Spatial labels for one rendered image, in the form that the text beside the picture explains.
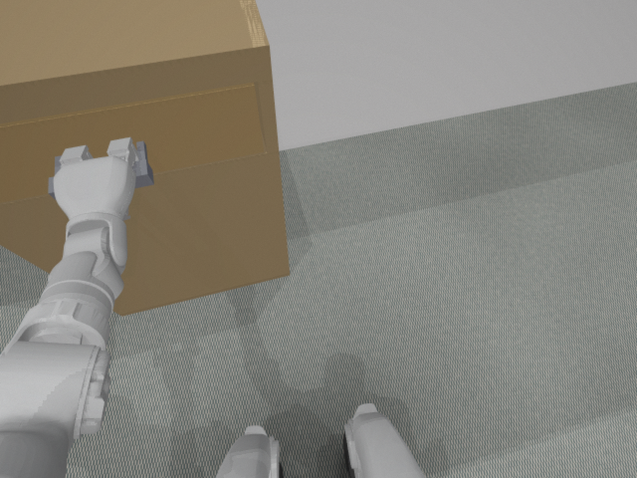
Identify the drawer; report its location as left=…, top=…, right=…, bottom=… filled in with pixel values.
left=0, top=83, right=264, bottom=203

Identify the left robot shin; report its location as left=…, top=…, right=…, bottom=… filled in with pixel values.
left=244, top=425, right=268, bottom=436

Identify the left robot thigh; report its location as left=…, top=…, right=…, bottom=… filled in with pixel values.
left=215, top=434, right=280, bottom=478

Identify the cabinet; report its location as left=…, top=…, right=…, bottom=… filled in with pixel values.
left=0, top=0, right=290, bottom=316

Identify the left robot hand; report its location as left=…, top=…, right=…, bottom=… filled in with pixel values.
left=54, top=137, right=139, bottom=221

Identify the handle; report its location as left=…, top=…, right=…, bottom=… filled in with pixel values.
left=48, top=141, right=154, bottom=201

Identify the robot left forearm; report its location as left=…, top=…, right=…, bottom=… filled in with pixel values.
left=0, top=212, right=127, bottom=365

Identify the left robot upper arm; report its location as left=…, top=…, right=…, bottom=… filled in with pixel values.
left=0, top=341, right=111, bottom=478

